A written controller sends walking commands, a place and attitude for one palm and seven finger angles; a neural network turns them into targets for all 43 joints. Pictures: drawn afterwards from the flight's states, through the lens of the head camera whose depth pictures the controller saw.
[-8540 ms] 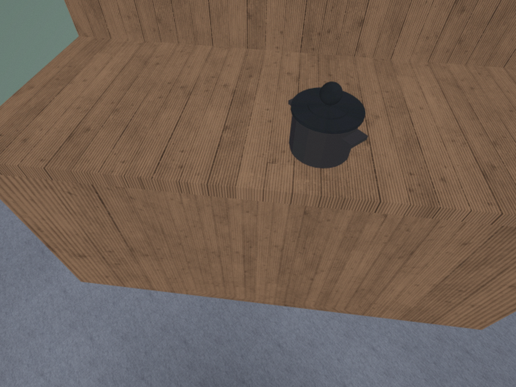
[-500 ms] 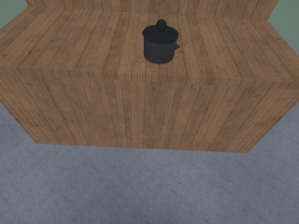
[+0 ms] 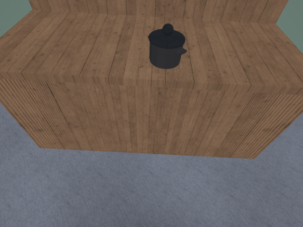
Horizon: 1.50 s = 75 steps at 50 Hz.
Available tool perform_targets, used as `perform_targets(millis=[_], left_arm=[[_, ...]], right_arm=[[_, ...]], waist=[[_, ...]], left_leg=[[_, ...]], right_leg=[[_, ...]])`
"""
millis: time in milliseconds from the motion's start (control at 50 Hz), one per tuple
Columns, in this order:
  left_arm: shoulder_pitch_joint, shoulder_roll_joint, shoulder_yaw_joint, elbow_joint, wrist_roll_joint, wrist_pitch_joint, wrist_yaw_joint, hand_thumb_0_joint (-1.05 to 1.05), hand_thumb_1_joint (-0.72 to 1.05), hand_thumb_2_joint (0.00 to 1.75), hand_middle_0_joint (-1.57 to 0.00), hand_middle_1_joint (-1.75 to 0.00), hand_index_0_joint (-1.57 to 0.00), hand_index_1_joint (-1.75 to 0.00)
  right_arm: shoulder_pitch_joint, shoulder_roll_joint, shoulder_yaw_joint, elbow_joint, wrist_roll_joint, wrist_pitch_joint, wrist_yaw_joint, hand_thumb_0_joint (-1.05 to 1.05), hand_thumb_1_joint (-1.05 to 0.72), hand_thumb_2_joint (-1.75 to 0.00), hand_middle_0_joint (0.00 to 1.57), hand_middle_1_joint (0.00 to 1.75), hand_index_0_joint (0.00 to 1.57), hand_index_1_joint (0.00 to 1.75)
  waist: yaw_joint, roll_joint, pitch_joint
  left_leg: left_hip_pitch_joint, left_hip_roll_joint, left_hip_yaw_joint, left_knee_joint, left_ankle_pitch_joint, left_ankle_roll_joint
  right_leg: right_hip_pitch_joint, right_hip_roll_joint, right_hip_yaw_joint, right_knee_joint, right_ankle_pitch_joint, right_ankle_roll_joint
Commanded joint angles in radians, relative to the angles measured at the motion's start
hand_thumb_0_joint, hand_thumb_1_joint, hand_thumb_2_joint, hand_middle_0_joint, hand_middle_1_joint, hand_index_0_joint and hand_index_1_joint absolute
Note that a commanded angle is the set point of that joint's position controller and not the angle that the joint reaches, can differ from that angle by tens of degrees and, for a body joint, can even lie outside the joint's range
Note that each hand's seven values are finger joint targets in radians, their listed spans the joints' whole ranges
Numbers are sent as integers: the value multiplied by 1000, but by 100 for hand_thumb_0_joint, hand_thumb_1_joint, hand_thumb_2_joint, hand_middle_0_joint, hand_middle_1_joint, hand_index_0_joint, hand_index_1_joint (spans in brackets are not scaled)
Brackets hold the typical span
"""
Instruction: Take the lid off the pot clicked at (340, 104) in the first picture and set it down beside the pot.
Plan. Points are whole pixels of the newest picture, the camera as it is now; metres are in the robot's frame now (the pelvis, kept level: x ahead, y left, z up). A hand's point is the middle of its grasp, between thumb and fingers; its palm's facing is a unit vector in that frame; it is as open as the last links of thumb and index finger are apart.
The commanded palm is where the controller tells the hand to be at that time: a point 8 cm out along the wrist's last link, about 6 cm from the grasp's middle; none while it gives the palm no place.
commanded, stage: look again from close up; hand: left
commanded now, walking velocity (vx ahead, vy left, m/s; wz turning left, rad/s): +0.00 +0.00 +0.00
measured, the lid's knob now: (167, 29) +0.84 +0.00 +0.11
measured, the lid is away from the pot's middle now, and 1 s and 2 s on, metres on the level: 0.00 0.00 0.00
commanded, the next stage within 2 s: shuffle to correct the standing spot in 1.08 s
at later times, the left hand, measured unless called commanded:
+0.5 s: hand out of the picture +0.02 +0.16 -0.18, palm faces +0.03 -0.99 -0.15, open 7.3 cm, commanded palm none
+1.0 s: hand out of the picture +0.02 +0.15 -0.18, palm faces +0.05 -0.99 -0.14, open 7.3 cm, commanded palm none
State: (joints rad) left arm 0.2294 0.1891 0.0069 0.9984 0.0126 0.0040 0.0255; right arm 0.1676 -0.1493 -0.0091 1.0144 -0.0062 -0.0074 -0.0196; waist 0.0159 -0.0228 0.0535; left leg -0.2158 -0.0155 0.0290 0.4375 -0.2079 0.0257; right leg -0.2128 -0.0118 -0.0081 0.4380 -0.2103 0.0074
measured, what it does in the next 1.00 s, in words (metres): stands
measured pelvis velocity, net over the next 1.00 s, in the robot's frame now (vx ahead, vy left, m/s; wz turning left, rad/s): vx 0.04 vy -0.01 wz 0.01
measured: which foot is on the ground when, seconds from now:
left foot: down 0.00-1.00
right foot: down 0.00-1.00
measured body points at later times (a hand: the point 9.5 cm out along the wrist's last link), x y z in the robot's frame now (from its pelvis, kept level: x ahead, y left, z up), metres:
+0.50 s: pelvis +0.02 +0.00 +0.00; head +0.04 +0.01 +0.45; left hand +0.02 +0.21 -0.16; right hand +0.00 -0.20 -0.16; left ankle +0.02 +0.10 -0.74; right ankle +0.02 -0.12 -0.74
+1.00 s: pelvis +0.04 -0.01 +0.00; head +0.05 +0.01 +0.45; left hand +0.02 +0.20 -0.17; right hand +0.02 -0.22 -0.15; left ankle +0.02 +0.10 -0.74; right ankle +0.02 -0.12 -0.74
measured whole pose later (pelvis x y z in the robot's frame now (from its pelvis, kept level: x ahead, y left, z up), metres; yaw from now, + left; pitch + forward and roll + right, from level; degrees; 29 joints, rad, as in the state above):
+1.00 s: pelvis +0.04 -0.01 +0.00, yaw +0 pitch -1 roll +0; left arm 0.31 0.13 0.00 1.12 0.01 -0.02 0.04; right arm 0.29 -0.10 0.01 1.16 0.00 -0.03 -0.04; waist 0.01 -0.03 0.04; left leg -0.14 -0.01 0.02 0.41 -0.25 0.01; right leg -0.13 0.00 -0.02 0.40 -0.25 0.00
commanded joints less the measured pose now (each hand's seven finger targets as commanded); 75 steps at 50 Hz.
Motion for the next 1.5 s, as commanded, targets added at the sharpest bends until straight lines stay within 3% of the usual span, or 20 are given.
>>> perform_targets(millis=[0,220,240,320,540,720,1060,1120,1160,1180,1220,1240,1280,1340,1360,1400,1420,1440,1460,1480], left_arm=[[56,97,15,-27,-1,-20,2,0,90,90,-20,-30,-20,-30],[102,77,4,45,-8,-30,4,0,90,90,-20,-30,-20,-30],[100,76,4,48,-7,-27,5,0,90,90,-20,-30,-20,-30],[122,61,2,67,-8,-29,7,0,90,90,-20,-30,-20,-30],[150,31,1,90,-6,-29,13,0,90,90,-20,-30,-20,-30],[166,19,3,98,-6,-33,14,0,90,90,-20,-30,-20,-30],[172,17,6,101,-5,-31,14,0,90,90,-20,-30,-20,-30],[175,16,7,101,-6,-34,14,0,90,90,-20,-30,-20,-30],[174,16,6,100,-6,-33,14,0,90,90,-20,-30,-20,-30],[173,19,9,103,-4,-32,12,0,90,90,-20,-30,-20,-30],[164,19,16,98,0,-26,3,0,90,90,-20,-30,-20,-30],[152,16,18,90,5,-21,-3,0,90,90,-20,-30,-20,-30],[143,10,24,73,9,-18,-14,0,90,90,-20,-30,-20,-30],[142,2,28,59,12,-28,-23,0,90,90,-20,-30,-20,-30],[158,1,30,57,11,-31,-25,0,90,90,-20,-30,-20,-30],[233,19,42,74,8,-43,-25,0,90,90,-20,-30,-20,-30],[298,54,54,96,7,-49,-17,0,90,90,-20,-30,-20,-30],[385,105,73,123,4,-51,-4,0,90,90,-20,-30,-20,-30],[451,94,71,136,2,-57,3,0,90,90,-20,-30,-20,-30],[453,69,66,137,8,-61,9,0,90,90,-20,-30,-20,-30]], right_arm=[[73,-98,-16,-8,0,-13,-2,0,-90,-90,20,30,20,30],[147,-81,0,75,6,-26,-11,0,-90,-90,20,30,20,30],[151,-79,-1,79,7,-22,-12,0,-90,-90,20,30,20,30],[178,-67,1,99,6,-26,-15,0,-90,-90,20,30,20,30],[204,-39,1,129,8,-26,-20,0,-90,-90,20,30,20,30],[213,-31,2,134,6,-31,-24,0,-90,-90,20,30,20,30],[211,-32,5,132,6,-29,-26,0,-90,-90,20,30,20,30],[215,-36,4,131,5,-33,-28,0,-90,-90,20,30,20,30],[215,-35,5,133,6,-32,-27,0,-90,-90,20,30,20,30],[230,-41,2,139,4,-31,-27,0,-90,-90,20,30,20,30],[238,-58,-11,141,-2,-22,-23,0,-90,-90,20,30,20,30],[241,-67,-18,135,-5,-16,-21,0,-90,-90,20,30,20,30],[246,-84,-28,121,-11,-13,-18,0,-90,-90,20,30,20,30],[267,-91,-40,105,-12,-20,-19,0,-90,-90,20,30,20,30],[263,-92,-42,96,-13,-24,-19,0,-90,-90,20,30,20,30],[229,-78,-42,77,-11,-35,-18,0,-90,-90,20,30,20,30],[196,-51,-38,57,-6,-41,-16,0,-90,-90,20,30,20,30],[143,-17,-32,27,-6,-42,-11,0,-90,-90,20,30,20,30],[44,-51,-36,-10,-9,-43,-8,0,-90,-90,20,30,20,30],[-2,-51,-44,-25,-6,-48,-4,0,-90,-90,20,30,20,30]], waist=[[-8,23,-18],[-7,37,-36],[-6,26,-1],[-7,33,-16],[-9,13,42],[-10,32,15],[-8,31,45],[-10,31,10],[-9,19,24],[-15,21,10],[-23,32,35],[-29,54,83],[-31,130,146],[-31,120,140],[-21,107,131],[18,19,77],[48,-125,59],[73,-303,66],[108,-244,76],[99,-107,83]], left_leg=[[8,113,-115,-123,-25,8],[50,116,-101,-110,102,8],[32,115,-103,-115,70,7],[46,115,-101,-111,93,8],[38,113,-96,-106,80,10],[60,113,-91,-97,132,10],[54,111,-93,-96,128,9],[76,113,-92,-85,177,10],[68,113,-94,-89,162,10],[77,114,-90,-89,91,13],[64,128,-112,-113,-126,28],[28,142,-144,-152,-268,39],[-24,187,-226,-222,-420,71],[-23,230,-295,-222,-425,115],[-32,226,-286,-194,-391,119],[-124,159,-178,-26,-233,90],[-258,68,-45,165,-139,53],[-446,5,73,374,-256,17],[-557,36,40,559,-386,12],[-600,58,13,660,-387,10]], right_leg=[[-9,-91,86,-103,22,-26],[41,-96,71,-101,104,-31],[29,-93,65,-107,71,-30],[37,-92,64,-103,91,-33],[8,-86,60,-108,71,-33],[29,-90,63,-104,116,-36],[27,-89,56,-109,107,-37],[46,-90,58,-102,150,-38],[41,-90,55,-104,137,-38],[45,-83,42,-96,61,-39],[-9,-64,20,-64,-128,-47],[-53,-46,6,-41,-211,-49],[-113,-20,-35,45,-233,-48],[-144,-20,-56,113,-207,-55],[-124,-26,-47,99,-195,-59],[44,-62,24,0,-164,-80],[206,-133,146,-85,-121,-118],[340,-271,331,-177,11,-195],[393,-341,407,-171,256,-274],[408,-352,383,-138,388,-320]])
